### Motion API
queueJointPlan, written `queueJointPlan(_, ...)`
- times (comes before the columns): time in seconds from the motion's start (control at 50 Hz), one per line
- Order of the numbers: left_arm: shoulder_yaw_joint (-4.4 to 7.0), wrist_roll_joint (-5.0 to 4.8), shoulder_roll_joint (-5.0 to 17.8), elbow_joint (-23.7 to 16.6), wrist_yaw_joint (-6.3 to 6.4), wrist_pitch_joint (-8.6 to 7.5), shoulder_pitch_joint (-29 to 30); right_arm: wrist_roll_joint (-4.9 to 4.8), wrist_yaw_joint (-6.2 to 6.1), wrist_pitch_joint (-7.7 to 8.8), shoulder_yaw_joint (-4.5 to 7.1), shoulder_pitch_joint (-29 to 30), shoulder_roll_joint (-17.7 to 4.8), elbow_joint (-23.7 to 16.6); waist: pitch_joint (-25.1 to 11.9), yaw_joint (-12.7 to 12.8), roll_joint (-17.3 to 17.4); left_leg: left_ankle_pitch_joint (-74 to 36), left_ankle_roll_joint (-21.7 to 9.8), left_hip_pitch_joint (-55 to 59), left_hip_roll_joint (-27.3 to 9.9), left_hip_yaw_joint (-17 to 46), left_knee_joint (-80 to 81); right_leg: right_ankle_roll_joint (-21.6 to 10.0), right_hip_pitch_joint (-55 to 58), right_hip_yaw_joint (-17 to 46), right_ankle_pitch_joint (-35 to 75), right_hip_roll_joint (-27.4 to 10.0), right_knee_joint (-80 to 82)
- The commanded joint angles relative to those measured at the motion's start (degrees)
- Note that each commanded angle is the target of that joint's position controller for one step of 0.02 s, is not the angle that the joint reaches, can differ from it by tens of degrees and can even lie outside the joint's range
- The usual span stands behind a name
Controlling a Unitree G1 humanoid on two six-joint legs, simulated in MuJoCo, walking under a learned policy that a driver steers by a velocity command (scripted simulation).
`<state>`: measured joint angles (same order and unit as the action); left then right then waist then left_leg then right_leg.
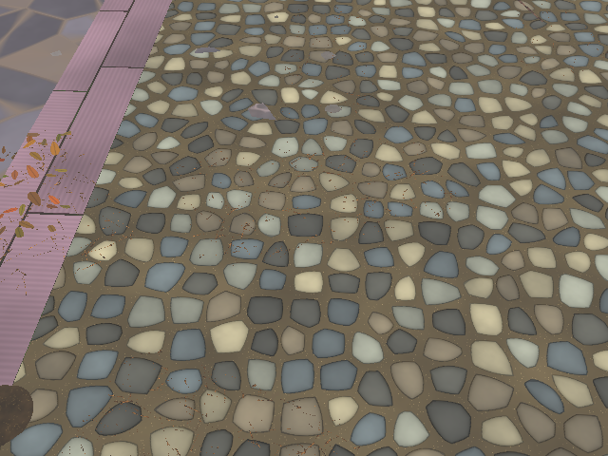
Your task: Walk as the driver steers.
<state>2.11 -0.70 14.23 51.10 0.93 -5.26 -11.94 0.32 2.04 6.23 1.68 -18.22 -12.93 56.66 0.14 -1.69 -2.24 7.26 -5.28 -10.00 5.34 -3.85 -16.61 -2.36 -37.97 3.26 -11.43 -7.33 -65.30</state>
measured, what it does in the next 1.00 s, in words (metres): walks ahead: right foot, then left foot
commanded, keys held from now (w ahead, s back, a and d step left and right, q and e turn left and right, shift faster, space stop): w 0.38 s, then no key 0.62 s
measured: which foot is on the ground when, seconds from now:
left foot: down 0.00-0.32, up 0.34-0.72, down 0.74-1.00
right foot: up 0.00-0.28, down 0.30-1.00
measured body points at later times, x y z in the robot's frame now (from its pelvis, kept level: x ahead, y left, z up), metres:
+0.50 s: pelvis +0.27 -0.08 +0.00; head +0.30 -0.10 +0.45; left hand +0.33 +0.18 -0.12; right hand +0.36 -0.35 -0.14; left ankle +0.28 +0.08 -0.66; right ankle +0.30 -0.16 -0.74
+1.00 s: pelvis +0.40 -0.06 -0.01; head +0.42 -0.05 +0.44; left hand +0.43 +0.19 -0.17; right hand +0.52 -0.30 -0.14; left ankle +0.47 +0.04 -0.74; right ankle +0.34 -0.17 -0.74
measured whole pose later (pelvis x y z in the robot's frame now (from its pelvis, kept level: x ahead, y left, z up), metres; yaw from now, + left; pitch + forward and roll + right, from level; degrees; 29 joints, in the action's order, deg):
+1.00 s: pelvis +0.40 -0.06 -0.01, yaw +0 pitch +1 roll +0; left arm 1.3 0.6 11.7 59.6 1.8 0.0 -14.1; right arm 0.0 -1.2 1.2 1.8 -6.3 -10.9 55.1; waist 0.4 0.9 -0.4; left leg 8.5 -1.9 -22.0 0.8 -1.7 -29.4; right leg 0.0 -10.0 -1.2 -21.4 -0.2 -30.4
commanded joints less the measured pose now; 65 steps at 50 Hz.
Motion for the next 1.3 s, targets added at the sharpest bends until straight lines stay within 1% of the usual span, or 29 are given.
queueJointPlan(0.02,0.79,0.73,2.67,-2.41,0.40,0.19,-1.99,-0.07,-1.13,1.04,1.19,2.32,-7.56,-3.13,3.11,2.68,4.32,-4.01,-9.81,-6.12,-16.00,11.88,11.84,1.58,-1.16,0.07,9.22,-2.41,8.04)
queueJointPlan(0.1,0.38,0.18,1.65,-4.84,-0.33,-0.49,7.33,-0.99,-2.02,0.26,1.46,-2.34,-9.15,-2.16,3.06,-0.70,4.38,-4.86,-7.27,-0.96,-15.15,9.17,10.86,2.05,0.63,-2.14,17.56,0.20,24.71)
queueJointPlan(0.2,0.17,-0.57,2.49,-7.66,-2.08,-1.01,14.28,-1.53,-2.17,-0.95,1.83,-6.50,-9.75,-0.26,4.64,-2.76,5.22,-3.34,-6.46,8.30,-18.75,10.25,6.75,0.97,0.52,-2.48,12.42,1.86,33.40)
queueJointPlan(0.24,0.57,-0.58,3.76,-7.98,-2.66,-1.52,12.92,-1.57,-2.29,-1.55,2.18,-5.97,-10.43,-0.17,3.82,-1.23,5.98,-6.27,-5.55,10.82,-20.12,11.06,3.60,-0.65,3.82,-2.98,7.76,2.81,35.76)
queueJointPlan(0.28,2.36,-0.43,6.86,-5.14,-2.58,-1.90,2.40,-1.26,-2.30,-2.19,1.97,-3.80,-10.13,-0.74,-2.06,4.69,6.10,-22.37,-3.46,9.80,-16.99,8.16,-8.79,-3.05,18.60,-5.73,5.70,6.17,38.18)
queueJointPlan(0.3,3.93,-0.07,11.03,-2.19,-2.13,-2.02,-9.32,-0.44,-2.27,-2.18,0.99,-3.26,-7.87,-1.95,-10.39,9.10,2.95,-20.37,-1.43,1.54,-13.47,4.88,-24.48,-6.28,35.53,-0.01,7.11,1.02,36.60)
queueJointPlan(0.32,5.59,0.83,17.70,-0.68,-2.01,-1.52,-16.93,-0.22,-1.73,-0.92,-1.07,-9.16,-1.17,-2.99,-18.71,8.14,-11.50,1.69,3.23,-22.90,-3.68,0.67,-48.00,-15.29,58.88,24.95,0.94,-13.32,40.05)
queueJointPlan(0.34,4.30,0.71,13.09,-0.43,-2.24,-1.47,-17.78,-1.17,-1.43,0.69,-0.74,-9.20,-3.37,-2.06,-22.37,8.51,-12.67,24.04,2.65,-31.24,-2.55,9.60,-57.41,-17.33,61.34,39.49,-3.85,-16.25,47.90)
queueJointPlan(0.36,3.09,0.40,9.53,-1.35,-2.24,-1.61,-12.37,-2.71,-1.21,1.51,0.72,-3.86,-8.91,-3.57,-13.65,7.40,-8.56,20.70,1.32,-36.09,-6.24,10.62,-60.75,-13.95,54.22,31.40,-4.02,-14.37,48.30)
queueJointPlan(0.38,2.32,0.31,7.40,-2.78,-2.24,-1.47,-6.61,-2.78,-1.42,1.62,0.88,-0.04,-9.33,-4.60,-8.82,5.66,-4.38,14.98,0.94,-34.90,-9.55,8.92,-58.94,-11.97,45.75,22.82,0.26,-12.04,49.31)
queueJointPlan(0.4,1.64,0.61,5.63,-3.51,-2.52,-1.37,-2.20,-1.91,-1.87,1.20,1.14,1.89,-8.60,-4.79,-4.47,3.86,-1.15,11.34,1.59,-32.10,-11.14,7.79,-55.29,-11.01,37.49,16.62,9.62,-9.61,51.14)
queueJointPlan(0.44,1.02,1.35,3.64,-2.92,-3.01,-1.57,-0.12,-1.03,-2.41,-0.61,1.40,-0.67,-6.24,-3.98,-2.38,0.42,-2.04,8.75,2.83,-24.23,-12.41,7.28,-50.37,-9.55,29.00,7.79,25.93,-5.93,52.72)
queueJointPlan(0.48,1.18,1.76,4.71,-1.31,-2.78,-1.82,-1.61,-0.79,-2.76,-1.68,1.34,-2.67,-4.45,-3.51,-2.40,-1.07,-1.67,6.55,4.08,-22.16,-11.22,6.04,-47.20,-10.24,26.77,2.57,39.99,-4.70,52.54)
queueJointPlan(0.52,1.31,1.80,5.85,-0.44,-1.90,-1.51,-1.90,-0.37,-3.01,-2.03,1.29,0.60,-4.01,-4.91,-2.03,-1.16,-1.77,2.21,5.05,-22.99,-10.83,5.53,-39.60,-10.10,26.65,-0.69,45.11,-3.92,52.49)
queueJointPlan(0.58,1.21,1.46,6.62,0.46,-0.87,-0.65,-2.69,-0.16,-2.83,-2.23,0.73,7.02,-2.82,-6.43,-2.75,0.79,-2.42,-6.42,5.03,-18.66,-9.47,4.20,-25.55,-8.32,26.68,-4.27,43.18,-1.82,52.00)
queueJointPlan(0.7,1.40,0.45,6.92,3.57,-0.24,0.89,-3.95,0.15,-2.34,-2.40,1.20,11.39,-5.21,-7.20,-2.70,1.94,-2.60,-5.22,3.16,-15.17,-8.00,5.17,-15.23,-8.37,32.62,-0.68,36.20,-4.74,46.69)
queueJointPlan(0.74,1.22,-0.12,5.99,4.25,-0.10,1.28,-4.43,0.79,-2.46,-1.93,2.05,7.76,-7.03,-5.53,-4.38,0.13,0.21,-16.84,1.16,-7.02,-7.59,4.98,-6.41,-5.23,32.75,-0.78,29.09,-1.30,40.62)
queueJointPlan(0.76,1.01,1.01,5.20,4.35,-0.10,0.93,-7.47,1.22,-2.88,-1.89,2.91,5.95,-10.57,-4.92,-7.38,1.77,4.07,-37.55,-0.66,1.68,-11.96,8.77,-9.12,-2.90,29.14,-2.21,21.19,2.52,35.98)
queueJointPlan(0.78,0.01,1.71,1.19,6.38,-0.30,0.62,-14.72,1.08,-3.23,-2.48,2.84,5.24,-10.52,-4.41,-12.19,4.92,10.85,-46.56,-6.81,13.62,-18.03,14.12,-12.88,-0.11,20.44,-3.63,4.15,5.86,31.28)
queueJointPlan(0.8,-0.40,1.43,0.50,7.25,-0.02,1.23,-14.07,0.53,-3.12,-3.24,1.82,3.95,-5.75,-3.84,-13.75,2.82,12.07,-40.92,-10.58,13.52,-21.55,18.54,-11.25,1.79,18.54,-4.18,-10.27,7.35,27.01)
queueJointPlan(0.82,-0.08,0.72,1.74,6.45,0.27,2.33,-10.75,0.24,-2.97,-3.66,1.10,5.37,-3.74,-3.75,-11.82,2.77,11.63,-29.57,-10.97,9.47,-22.01,20.91,-8.23,2.43,17.71,-3.37,-16.30,7.18,26.37)
queueJointPlan(0.84,0.12,0.41,2.30,5.88,0.78,3.57,-8.20,0.36,-2.90,-3.95,0.95,8.32,-4.12,-4.27,-9.40,3.33,10.83,-19.38,-9.74,5.01,-21.31,21.71,-5.92,2.62,18.06,-2.75,-16.69,6.54,27.53)
queueJointPlan(0.88,0.18,1.17,2.22,6.52,1.38,5.67,-8.05,0.35,-3.01,-4.44,1.26,14.42,-5.86,-5.68,-6.36,5.54,10.04,-1.93,-5.20,-4.28,-18.17,18.90,-3.02,2.20,23.87,-2.63,-9.09,5.61,35.25)
queueJointPlan(0.92,0.18,1.78,3.11,7.20,1.25,6.49,-8.12,-0.40,-3.17,-4.89,1.52,16.64,-5.95,-6.13,-1.83,5.12,8.00,14.33,-0.11,-9.97,-12.68,12.69,-1.83,0.75,25.03,-2.99,-7.18,5.19,40.37)
queueJointPlan(0.94,0.42,1.43,4.04,7.85,1.14,6.13,-7.66,-0.45,-3.28,-4.83,1.55,15.79,-5.55,-5.77,0.84,3.77,4.98,14.01,1.16,-8.53,-10.28,10.02,-2.94,0.10,21.77,-3.11,-10.04,5.46,40.41)
queueJointPlan(0.96,0.27,1.24,3.19,8.19,1.11,5.56,-7.38,-0.31,-3.43,-4.58,1.57,14.47,-5.30,-4.88,0.96,3.40,3.92,9.13,1.36,-6.24,-9.72,9.57,-4.86,-0.10,20.83,-2.90,-9.40,5.30,41.23)
queueJointPlan(1.02,0.39,1.37,2.93,9.06,0.94,3.93,-7.40,-0.72,-3.74,-4.02,1.80,12.04,-4.96,-3.20,-2.49,2.56,2.33,-10.67,-0.59,0.47,-9.39,8.21,-10.56,0.76,21.52,-2.56,-2.52,4.87,41.71)
queueJointPlan(1.06,0.33,1.15,2.40,9.57,0.86,3.60,-7.61,-0.71,-3.62,-4.16,1.90,11.73,-4.62,-2.53,-3.87,2.34,1.71,-16.05,-1.35,2.43,-9.27,7.63,-12.32,1.03,22.17,-2.72,0.63,4.91,41.12)
queueJointPlan(1.3,-0.05,1.11,1.07,11.19,1.33,4.10,-9.88,-0.58,-3.82,-6.20,2.21,13.03,-4.07,0.43,0.47,2.26,1.99,-9.24,0.09,1.69,-8.06,6.80,-11.81,0.75,20.64,-2.74,-2.62,4.75,42.32)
